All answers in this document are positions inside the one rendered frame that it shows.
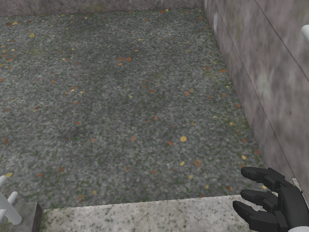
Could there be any right robot hand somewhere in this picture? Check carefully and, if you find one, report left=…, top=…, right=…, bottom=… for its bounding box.
left=233, top=166, right=309, bottom=232

